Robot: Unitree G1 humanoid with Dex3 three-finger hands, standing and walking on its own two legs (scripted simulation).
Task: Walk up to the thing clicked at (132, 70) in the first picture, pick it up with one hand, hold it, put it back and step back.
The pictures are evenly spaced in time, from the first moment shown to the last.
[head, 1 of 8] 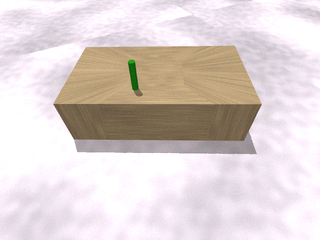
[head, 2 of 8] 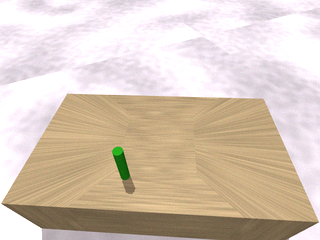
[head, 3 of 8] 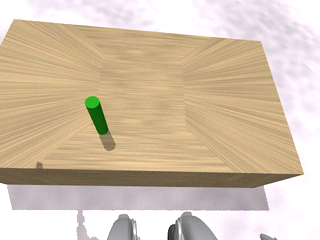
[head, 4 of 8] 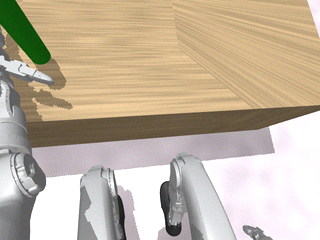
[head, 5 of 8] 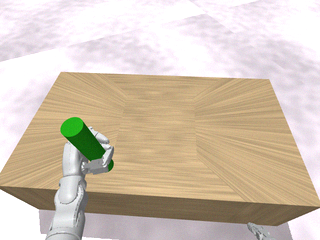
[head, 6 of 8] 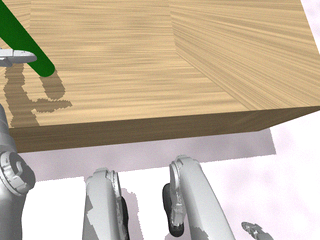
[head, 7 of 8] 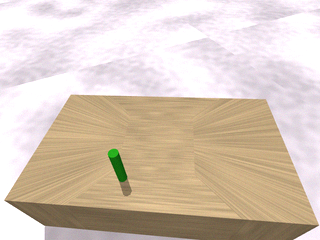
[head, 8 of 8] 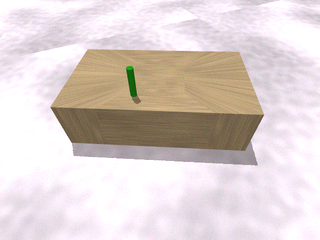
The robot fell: no
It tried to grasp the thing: yes
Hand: left
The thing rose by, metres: 0.32
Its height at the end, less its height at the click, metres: +0.00
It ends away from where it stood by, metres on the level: 0.01
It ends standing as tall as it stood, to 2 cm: yes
